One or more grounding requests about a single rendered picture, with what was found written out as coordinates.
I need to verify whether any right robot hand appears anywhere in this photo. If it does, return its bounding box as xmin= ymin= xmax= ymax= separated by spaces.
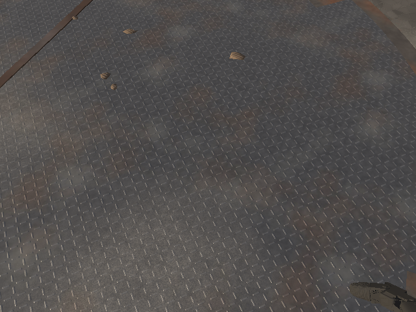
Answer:
xmin=349 ymin=282 xmax=416 ymax=312

